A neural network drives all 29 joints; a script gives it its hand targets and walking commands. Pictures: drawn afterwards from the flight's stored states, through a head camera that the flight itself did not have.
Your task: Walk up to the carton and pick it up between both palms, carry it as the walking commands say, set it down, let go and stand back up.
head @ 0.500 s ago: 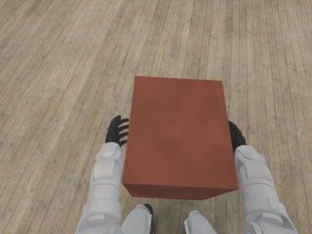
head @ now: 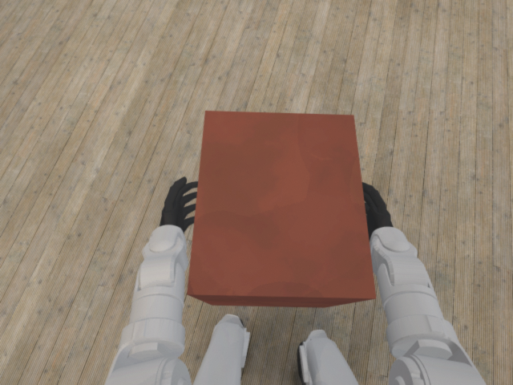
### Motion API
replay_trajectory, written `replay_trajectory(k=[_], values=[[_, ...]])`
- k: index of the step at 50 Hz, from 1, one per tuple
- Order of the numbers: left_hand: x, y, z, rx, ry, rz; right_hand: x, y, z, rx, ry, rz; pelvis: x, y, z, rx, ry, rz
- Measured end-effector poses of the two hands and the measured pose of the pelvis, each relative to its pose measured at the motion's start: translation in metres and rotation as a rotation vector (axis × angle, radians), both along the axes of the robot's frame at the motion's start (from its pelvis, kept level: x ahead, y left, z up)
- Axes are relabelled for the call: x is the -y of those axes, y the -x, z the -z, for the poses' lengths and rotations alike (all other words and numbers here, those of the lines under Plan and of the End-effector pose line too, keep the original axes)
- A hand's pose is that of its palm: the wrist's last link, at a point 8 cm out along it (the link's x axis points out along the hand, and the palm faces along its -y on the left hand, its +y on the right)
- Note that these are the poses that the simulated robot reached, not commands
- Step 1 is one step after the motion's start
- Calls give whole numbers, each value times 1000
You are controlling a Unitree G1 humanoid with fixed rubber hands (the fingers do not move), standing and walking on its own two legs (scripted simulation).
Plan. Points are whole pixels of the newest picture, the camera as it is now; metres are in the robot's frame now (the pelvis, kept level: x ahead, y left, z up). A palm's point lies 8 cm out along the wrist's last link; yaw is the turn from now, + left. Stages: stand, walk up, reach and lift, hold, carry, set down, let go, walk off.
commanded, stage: set down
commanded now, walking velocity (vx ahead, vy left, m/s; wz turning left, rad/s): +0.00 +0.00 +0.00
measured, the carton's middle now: (273, 223) +0.38 +0.02 -0.15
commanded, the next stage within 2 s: none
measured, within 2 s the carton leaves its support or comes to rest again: neither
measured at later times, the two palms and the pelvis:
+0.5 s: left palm (196, 223) +0.38 +0.17 -0.17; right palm (368, 229) +0.39 -0.16 -0.17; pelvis -0.05 +0.02 -0.09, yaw -2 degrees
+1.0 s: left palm (208, 223) +0.41 +0.16 -0.26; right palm (356, 228) +0.41 -0.17 -0.27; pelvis -0.06 +0.01 -0.16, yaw -2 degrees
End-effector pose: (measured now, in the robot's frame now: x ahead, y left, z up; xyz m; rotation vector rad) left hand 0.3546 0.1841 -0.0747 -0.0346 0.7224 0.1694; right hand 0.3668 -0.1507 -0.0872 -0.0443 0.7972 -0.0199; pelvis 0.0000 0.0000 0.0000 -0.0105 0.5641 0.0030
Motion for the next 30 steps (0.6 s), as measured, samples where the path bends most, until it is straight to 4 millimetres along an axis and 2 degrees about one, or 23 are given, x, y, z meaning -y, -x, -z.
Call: replay_trajectory(k=[5,12,16,21,30], values=[[-2,-7,20,18,14,-5,-2,-5,17,17,9,8,-6,4,14,-57,6,-7],[7,-23,48,41,15,12,6,-11,42,43,23,33,-16,19,40,-121,16,0],[11,-23,66,38,17,11,9,-11,56,40,26,22,-19,27,56,-143,16,9],[14,-24,82,43,31,-7,12,-11,73,45,26,23,-19,39,75,-154,19,15],[14,-34,105,35,26,-22,13,-28,94,36,17,14,-14,56,105,-148,15,15]])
